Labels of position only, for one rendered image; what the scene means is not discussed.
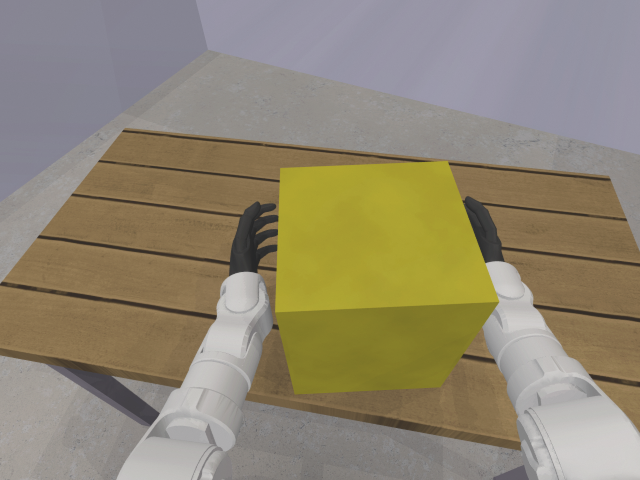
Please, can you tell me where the table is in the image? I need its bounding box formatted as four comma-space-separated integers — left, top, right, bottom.
0, 128, 640, 480

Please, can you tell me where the left robot upper arm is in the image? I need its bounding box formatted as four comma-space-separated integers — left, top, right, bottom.
119, 437, 233, 480

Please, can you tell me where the robot left hand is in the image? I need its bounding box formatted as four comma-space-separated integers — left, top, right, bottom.
229, 201, 278, 276

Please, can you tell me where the robot left forearm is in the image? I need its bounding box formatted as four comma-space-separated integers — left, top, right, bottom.
116, 272, 273, 480

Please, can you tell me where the robot right hand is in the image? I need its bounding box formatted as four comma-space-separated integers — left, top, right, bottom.
463, 196, 505, 263

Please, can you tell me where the robot right forearm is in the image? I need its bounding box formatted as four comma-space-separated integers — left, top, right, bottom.
482, 261, 640, 446

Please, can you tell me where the right robot upper arm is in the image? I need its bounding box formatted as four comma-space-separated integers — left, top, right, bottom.
516, 396, 640, 480

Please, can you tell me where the carton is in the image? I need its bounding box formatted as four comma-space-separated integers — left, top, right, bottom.
275, 161, 499, 394

